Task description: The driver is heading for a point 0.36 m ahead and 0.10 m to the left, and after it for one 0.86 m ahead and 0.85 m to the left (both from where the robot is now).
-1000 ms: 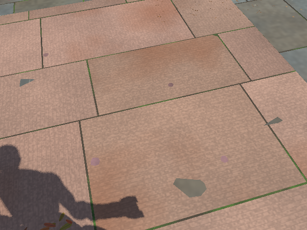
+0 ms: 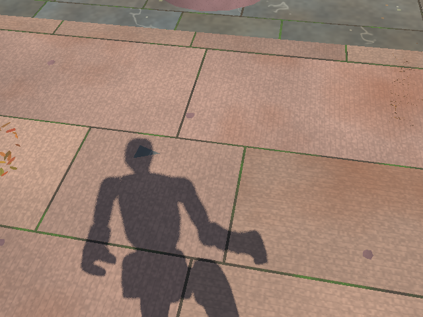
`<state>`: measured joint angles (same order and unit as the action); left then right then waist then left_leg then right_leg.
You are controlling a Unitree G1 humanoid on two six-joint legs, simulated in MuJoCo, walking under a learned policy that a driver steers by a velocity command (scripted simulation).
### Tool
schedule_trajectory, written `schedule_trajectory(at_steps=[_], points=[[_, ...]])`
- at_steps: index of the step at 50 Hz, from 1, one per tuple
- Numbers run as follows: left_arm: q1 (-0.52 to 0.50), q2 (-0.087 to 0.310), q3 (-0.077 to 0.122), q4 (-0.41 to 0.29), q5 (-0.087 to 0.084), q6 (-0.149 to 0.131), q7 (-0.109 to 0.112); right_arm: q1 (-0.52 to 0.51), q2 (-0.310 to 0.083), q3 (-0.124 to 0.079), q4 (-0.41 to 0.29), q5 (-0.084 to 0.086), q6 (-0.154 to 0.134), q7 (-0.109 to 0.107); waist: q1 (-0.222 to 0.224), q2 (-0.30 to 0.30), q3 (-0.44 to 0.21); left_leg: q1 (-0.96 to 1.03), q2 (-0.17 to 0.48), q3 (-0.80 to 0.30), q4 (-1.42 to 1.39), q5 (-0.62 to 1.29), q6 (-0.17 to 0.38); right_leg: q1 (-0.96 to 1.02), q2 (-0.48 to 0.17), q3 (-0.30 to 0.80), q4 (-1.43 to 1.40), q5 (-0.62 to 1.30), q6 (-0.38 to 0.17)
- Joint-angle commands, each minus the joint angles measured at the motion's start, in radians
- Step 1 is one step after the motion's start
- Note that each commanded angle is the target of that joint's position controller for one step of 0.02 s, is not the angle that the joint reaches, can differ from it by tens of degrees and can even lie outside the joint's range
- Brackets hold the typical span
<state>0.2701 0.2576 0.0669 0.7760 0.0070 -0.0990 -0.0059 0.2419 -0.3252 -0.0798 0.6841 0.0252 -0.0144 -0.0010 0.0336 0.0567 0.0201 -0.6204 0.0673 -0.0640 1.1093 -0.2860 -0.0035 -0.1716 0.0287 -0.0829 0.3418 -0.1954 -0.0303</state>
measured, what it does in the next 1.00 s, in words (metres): walks ahead, turning left: left foot, then right foot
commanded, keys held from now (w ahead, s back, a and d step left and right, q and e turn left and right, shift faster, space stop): w+q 1.00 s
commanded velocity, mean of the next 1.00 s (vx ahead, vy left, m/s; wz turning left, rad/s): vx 0.50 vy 0.00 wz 0.60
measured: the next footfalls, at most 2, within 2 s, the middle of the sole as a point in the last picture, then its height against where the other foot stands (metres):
left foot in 0.28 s outside the picture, level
right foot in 0.76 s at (217, 272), level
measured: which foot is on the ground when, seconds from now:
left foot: up 0.00-0.26, down 0.28-0.76, up 0.78-1.00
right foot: down 0.00-0.30, up 0.32-0.74, down 0.76-1.00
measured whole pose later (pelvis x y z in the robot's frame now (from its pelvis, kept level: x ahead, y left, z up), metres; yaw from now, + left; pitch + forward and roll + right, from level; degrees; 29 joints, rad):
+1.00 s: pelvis +0.54 +0.13 +0.00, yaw +36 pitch +1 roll -2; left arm 0.28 0.26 0.06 0.78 0.01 -0.10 -0.01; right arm 0.25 -0.32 -0.08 0.65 0.03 -0.01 0.00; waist 0.04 0.05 0.03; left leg -0.62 0.06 -0.07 1.12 -0.29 0.00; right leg -0.17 0.03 -0.10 0.36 -0.21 -0.03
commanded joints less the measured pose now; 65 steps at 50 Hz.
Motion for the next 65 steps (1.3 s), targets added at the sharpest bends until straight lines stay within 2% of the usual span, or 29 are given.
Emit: schedule_trajectory(at_steps=[1,6,10,12,14,15,16,17,18,19,20,22,25,29,32,35,37,38,39,40,41,42,43,46,51,59,62,64,65], points=[[-0.047,0.148,0.036,-0.048,0.0,-0.018,0.004,-0.026,-0.019,-0.001,-0.089,-0.003,-0.007,0.008,-0.016,-0.131,0.0,-0.124,0.055,-0.035,-0.086,0.112,-0.015,0.081,-0.29,0.173,-0.187,0.229,-0.166],[-0.01,0.187,0.043,-0.013,-0.01,-0.002,0.012,-0.173,0.001,0.013,-0.125,-0.002,-0.021,0.038,0.037,-0.109,0.032,-0.06,0.032,0.04,-0.353,0.311,0.008,0.117,-0.268,0.015,-0.184,0.279,-0.126],[0.03,0.225,0.054,0.016,-0.03,0.02,0.012,-0.246,-0.015,0.009,-0.17,0.0,-0.019,0.058,0.041,-0.118,0.055,-0.036,0.003,0.093,-0.457,0.217,0.054,0.225,-0.307,-0.04,-0.128,0.406,-0.099],[0.025,0.258,0.063,0.016,-0.038,0.032,0.018,-0.195,-0.051,-0.011,-0.172,-0.007,-0.012,0.06,-0.008,-0.153,0.003,0.087,-0.063,0.151,-0.474,0.108,0.096,0.257,-0.307,-0.081,0.009,0.743,-0.078],[0.015,0.249,0.057,0.009,-0.041,0.043,0.027,0.083,-0.139,-0.064,-0.103,-0.004,-0.002,0.045,-0.163,-0.126,-0.144,0.491,-0.14,0.165,-0.56,0.159,0.165,0.126,-0.257,-0.133,0.383,0.834,-0.03],[0.052,0.165,0.026,-0.013,0.004,0.036,0.026,0.211,-0.227,-0.089,-0.075,0.003,0.008,0.021,-0.179,0.059,-0.236,0.804,0.051,-0.126,-0.553,0.212,0.235,-0.171,-0.195,-0.134,0.719,0.263,0.016],[0.087,0.088,-0.006,-0.08,0.009,0.004,0.014,0.146,-0.294,-0.084,-0.114,0.005,-0.008,0.025,-0.082,0.238,-0.373,1.032,0.269,-0.738,-0.74,-0.024,0.443,-0.537,0.017,0.038,1.033,-0.408,0.061],[-0.02,0.193,0.016,-0.088,-0.029,-0.028,-0.001,0.168,-0.204,-0.062,-0.118,-0.003,-0.021,0.033,-0.16,0.088,-0.377,1.019,0.263,-0.728,-0.813,-0.096,0.404,-0.642,-0.038,0.19,1.079,-0.353,0.046],[-0.08,0.196,0.014,-0.112,-0.052,-0.042,-0.007,0.139,-0.161,-0.048,-0.105,-0.008,-0.033,0.033,-0.148,0.061,-0.237,0.905,0.227,-0.58,-0.813,-0.045,0.363,-0.682,-0.076,0.17,1.031,-0.27,0.028],[-0.083,0.179,0.009,-0.103,-0.033,-0.046,0.0,0.078,-0.136,-0.039,-0.107,-0.008,-0.039,0.032,-0.096,-0.039,-0.147,0.741,0.18,-0.464,-0.814,0.068,0.325,-0.628,-0.119,0.169,0.935,-0.195,0.027],[-0.079,0.186,0.016,-0.094,-0.007,-0.041,0.007,0.018,-0.107,-0.029,-0.115,-0.013,-0.042,0.029,-0.058,-0.04,-0.11,0.621,0.144,-0.384,-0.822,0.178,0.304,-0.555,-0.145,0.17,0.848,-0.155,0.036],[-0.051,0.181,0.02,-0.089,0.004,-0.018,0.005,-0.028,-0.096,-0.023,-0.128,-0.024,-0.043,0.021,-0.014,-0.01,-0.083,0.489,0.112,-0.329,-0.862,0.297,0.306,-0.466,-0.155,0.165,0.783,-0.114,0.056],[-0.098,0.139,0.007,-0.103,0.013,0.003,0.009,-0.003,-0.12,-0.029,-0.104,-0.018,-0.048,0.003,-0.016,-0.021,-0.05,0.389,0.076,-0.243,-0.882,0.379,0.306,-0.452,-0.134,0.138,0.642,-0.017,0.099],[-0.256,0.097,-0.013,-0.139,0.006,-0.002,-0.002,0.053,-0.133,-0.034,-0.071,-0.007,-0.038,-0.013,-0.078,0.008,-0.018,0.339,0.013,-0.188,-0.865,0.262,0.242,-0.376,-0.074,0.131,0.332,0.247,0.108],[-0.326,0.115,-0.009,-0.162,-0.011,-0.012,-0.015,0.107,-0.14,-0.037,-0.043,0.0,-0.033,-0.014,-0.105,0.022,-0.009,0.368,0.036,-0.248,-0.83,0.184,0.225,-0.327,-0.044,0.147,0.226,0.285,0.097],[-0.313,0.152,0.008,-0.167,-0.015,-0.022,-0.023,0.12,-0.128,-0.036,-0.03,0.002,-0.025,-0.018,-0.087,0.051,-0.015,0.454,0.067,-0.34,-0.741,0.158,0.205,-0.291,-0.035,0.172,0.164,0.183,0.065],[-0.209,0.17,0.025,-0.143,-0.015,-0.03,-0.019,0.101,-0.109,-0.031,-0.034,-0.001,-0.018,-0.018,-0.028,0.075,-0.042,0.457,0.044,-0.358,-0.655,0.199,0.176,-0.152,-0.027,0.146,0.114,0.128,0.026],[-0.105,0.202,0.039,-0.127,-0.001,-0.036,-0.012,0.1,-0.064,-0.015,-0.042,-0.006,-0.02,-0.015,0.022,0.051,-0.126,0.411,-0.008,-0.313,-0.503,0.216,0.142,0.034,-0.087,0.185,0.116,0.122,-0.017],[0.048,0.259,0.053,-0.115,0.008,-0.034,-0.003,0.127,-0.004,0.007,-0.06,-0.027,-0.022,-0.015,0.066,-0.095,-0.275,0.27,-0.087,-0.207,-0.205,-0.012,0.096,0.299,-0.273,0.374,0.127,0.086,-0.075],[0.104,0.318,0.068,-0.076,0.012,-0.02,-0.014,0.256,0.008,0.014,-0.09,0.016,-0.032,-0.015,-0.002,-0.448,-0.348,-0.08,-0.172,-0.115,0.083,-0.338,0.043,0.524,-0.461,0.873,-0.004,-0.211,-0.231],[0.061,0.208,0.046,-0.102,-0.009,-0.016,-0.016,0.221,-0.102,-0.007,-0.055,0.022,-0.03,-0.02,0.026,-0.282,-0.244,-0.176,-0.092,-0.142,0.194,-0.27,0.025,0.455,-0.443,0.871,-0.051,-0.409,-0.204],[0.021,0.157,0.031,-0.108,-0.011,-0.009,-0.01,0.108,-0.142,-0.02,-0.068,0.012,-0.023,-0.018,0.049,-0.192,-0.13,-0.192,-0.061,-0.109,0.207,-0.174,0.018,0.338,-0.399,0.689,-0.056,-0.354,-0.16],[-0.024,0.144,0.023,-0.112,0.0,-0.004,-0.008,0.063,-0.128,-0.02,-0.075,0.001,-0.018,-0.019,0.03,-0.127,-0.075,-0.15,-0.029,-0.086,0.185,-0.106,0.013,0.224,-0.355,0.564,-0.069,-0.21,-0.14],[-0.061,0.109,0.013,-0.089,0.006,-0.007,0.0,0.046,-0.071,-0.018,-0.088,0.005,-0.01,-0.005,-0.012,-0.173,-0.014,-0.067,0.029,-0.062,0.088,-0.026,0.012,0.073,-0.278,0.343,-0.133,0.003,-0.13],[-0.037,0.161,0.032,-0.043,0.0,-0.013,0.003,-0.027,-0.025,-0.003,-0.118,-0.003,-0.002,0.004,-0.008,-0.13,0.005,-0.13,0.05,-0.04,-0.078,0.105,-0.01,0.097,-0.296,0.172,-0.184,0.205,-0.163],[0.035,0.221,0.045,0.016,-0.026,0.02,0.009,-0.234,-0.001,0.013,-0.176,0.001,-0.018,0.052,0.054,-0.113,0.066,-0.035,0.012,0.077,-0.442,0.255,0.039,0.196,-0.302,-0.031,-0.166,0.333,-0.111],[0.043,0.263,0.055,0.033,-0.044,0.035,0.01,-0.176,-0.045,-0.01,-0.179,-0.011,-0.016,0.053,-0.017,-0.148,0.008,0.13,-0.072,0.135,-0.496,0.106,0.101,0.252,-0.317,-0.069,-0.008,0.754,-0.095],[0.038,0.236,0.038,0.037,-0.039,0.04,0.016,0.11,-0.133,-0.061,-0.096,-0.01,-0.008,0.034,-0.177,-0.115,-0.142,0.574,-0.122,0.129,-0.584,0.198,0.162,0.089,-0.261,-0.123,0.353,0.781,-0.045],[0.07,0.139,0.004,0.002,0.004,0.031,0.012,0.228,-0.229,-0.081,-0.069,-0.011,-0.001,0.013,-0.176,0.083,-0.255,0.92,0.111,-0.226,-0.571,0.21,0.248,-0.256,-0.173,-0.132,0.714,0.193,0.006]])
